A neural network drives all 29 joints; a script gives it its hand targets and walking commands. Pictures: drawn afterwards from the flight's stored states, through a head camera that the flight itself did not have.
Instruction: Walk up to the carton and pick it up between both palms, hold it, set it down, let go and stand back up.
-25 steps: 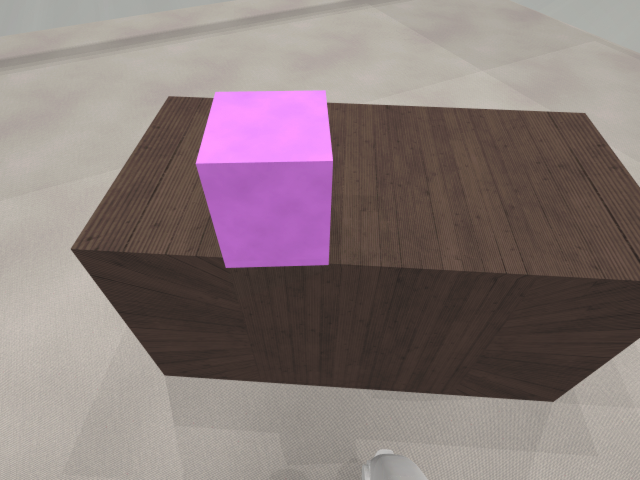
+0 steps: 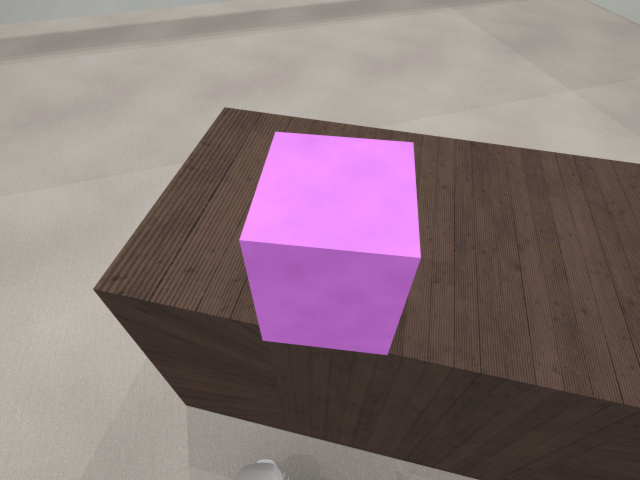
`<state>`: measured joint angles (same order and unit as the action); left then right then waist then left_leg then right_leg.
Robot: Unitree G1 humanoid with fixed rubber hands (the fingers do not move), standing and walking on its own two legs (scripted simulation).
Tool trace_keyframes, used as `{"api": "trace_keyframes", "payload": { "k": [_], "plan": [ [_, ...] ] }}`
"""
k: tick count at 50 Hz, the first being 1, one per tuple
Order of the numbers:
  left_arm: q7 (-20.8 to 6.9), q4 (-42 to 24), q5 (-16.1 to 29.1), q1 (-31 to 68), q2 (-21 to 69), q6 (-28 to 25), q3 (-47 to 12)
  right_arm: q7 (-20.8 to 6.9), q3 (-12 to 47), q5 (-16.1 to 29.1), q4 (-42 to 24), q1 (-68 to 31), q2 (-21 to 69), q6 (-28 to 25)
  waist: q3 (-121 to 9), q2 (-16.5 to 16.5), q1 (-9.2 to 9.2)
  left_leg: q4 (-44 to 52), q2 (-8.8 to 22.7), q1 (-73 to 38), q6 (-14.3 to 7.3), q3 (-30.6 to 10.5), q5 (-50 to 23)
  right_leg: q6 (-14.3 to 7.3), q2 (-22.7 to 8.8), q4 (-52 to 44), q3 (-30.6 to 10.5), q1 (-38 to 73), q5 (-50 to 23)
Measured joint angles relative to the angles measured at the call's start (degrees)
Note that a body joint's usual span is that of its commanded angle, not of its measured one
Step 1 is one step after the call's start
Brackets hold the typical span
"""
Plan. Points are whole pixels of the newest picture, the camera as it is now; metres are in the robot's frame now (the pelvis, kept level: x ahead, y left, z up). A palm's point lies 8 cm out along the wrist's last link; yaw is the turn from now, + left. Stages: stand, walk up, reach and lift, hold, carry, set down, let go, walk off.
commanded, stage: walk up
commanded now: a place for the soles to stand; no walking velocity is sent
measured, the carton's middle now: (333, 247) +0.44 +0.02 +0.02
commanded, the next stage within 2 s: none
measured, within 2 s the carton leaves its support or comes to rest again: neither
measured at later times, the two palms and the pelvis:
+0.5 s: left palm out of the picture +0.13 +0.24 -0.10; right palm out of the picture +0.09 -0.26 -0.11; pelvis +0.03 +0.00 +0.01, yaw -3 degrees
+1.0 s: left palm out of the picture +0.09 +0.28 -0.11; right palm out of the picture +0.07 -0.27 -0.11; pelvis +0.02 +0.02 +0.01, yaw -6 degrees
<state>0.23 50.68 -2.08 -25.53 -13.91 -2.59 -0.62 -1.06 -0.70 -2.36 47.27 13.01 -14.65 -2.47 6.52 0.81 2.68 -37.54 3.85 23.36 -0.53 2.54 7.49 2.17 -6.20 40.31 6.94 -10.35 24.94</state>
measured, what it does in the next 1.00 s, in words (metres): lifts its right foot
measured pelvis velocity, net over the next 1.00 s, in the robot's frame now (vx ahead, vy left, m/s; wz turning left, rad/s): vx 0.02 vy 0.02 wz -0.10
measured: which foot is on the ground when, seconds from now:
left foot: down 0.00-0.98, up 1.00-1.00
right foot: down 0.00-1.00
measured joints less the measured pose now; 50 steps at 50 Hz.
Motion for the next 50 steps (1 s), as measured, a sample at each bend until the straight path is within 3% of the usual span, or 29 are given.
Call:
{"api": "trace_keyframes", "payload": {
  "k": [2,4,6,8,12,20,45,50],
  "plan": [
    [0.11,-0.24,0.74,1.92,-0.7,1.48,-0.51,0.6,0.63,0.76,-0.05,-0.73,1.77,0.21,0.62,-1.97,-0.3,-2.39,-1.21,0.12,0.15,0.99,5.79,-0.73,-0.03,7.98,-3.37,-2.96,5.68],
    [0.65,-0.73,1.11,3.79,-0.87,3.25,-0.82,1.22,1.6,2.23,-0.12,-1.22,3.2,1.37,0.85,-2.95,-0.57,-2.7,-1.13,-0.4,0.22,1.83,5.99,-1.23,1.62,13.39,-5.6,-5.5,11.15],
    [1.0,-1.05,1.19,5.83,-0.74,4.05,-1.03,1.83,2.31,2.52,-0.15,-1.57,4.01,2.24,0.91,-3.4,-1.1,-1.26,-1.01,-1.31,0.13,2.41,5.43,-1.44,2.67,13.86,-6.06,-7.13,11.93],
    [1.12,-1.51,1.24,7.61,-0.32,3.81,-1.09,2.0,2.71,2.18,-0.15,-1.91,3.94,2.66,0.85,-3.06,-1.54,0.15,-0.71,-1.77,0.09,2.78,4.91,-1.58,3.12,10.43,-5.61,-7.71,8.81],
    [0.74,-2.09,1.16,9.39,0.02,2.45,-0.74,1.66,2.83,1.96,0.32,-3.04,2.56,3.34,0.39,-2.02,-2.14,-0.15,0.0,-1.46,0.75,3.32,5.13,-2.16,3.63,-0.18,-5.11,-5.71,-5.42],
    [-0.14,-0.68,2.71,11.68,0.39,2.51,-1.06,1.1,2.87,1.93,3.78,-2.23,-0.2,3.27,-2.56,0.24,-3.57,4.07,0.36,-3.95,1.26,3.01,3.92,-1.87,4.39,-4.01,-4.85,-3.38,-4.75],
    [-0.39,3.66,2.63,10.05,-1.48,2.35,-2.13,1.01,3.89,2.09,8.17,-1.37,-1.53,2.98,-3.32,-0.8,-2.83,7.7,1.06,-5.31,0.97,4.93,2.49,-1.46,5.19,-8.33,-6.97,-2.82,-7.6],
    [1.19,0.0,2.09,10.65,-1.69,2.03,-0.22,0.8,2.31,1.54,6.55,-4.33,-4.26,5.5,-0.24,0.62,-1.91,-0.4,0.74,-1.79,-0.04,3.01,6.2,-1.09,5.55,-5.56,-8.16,-5.19,-7.57]
  ]
}}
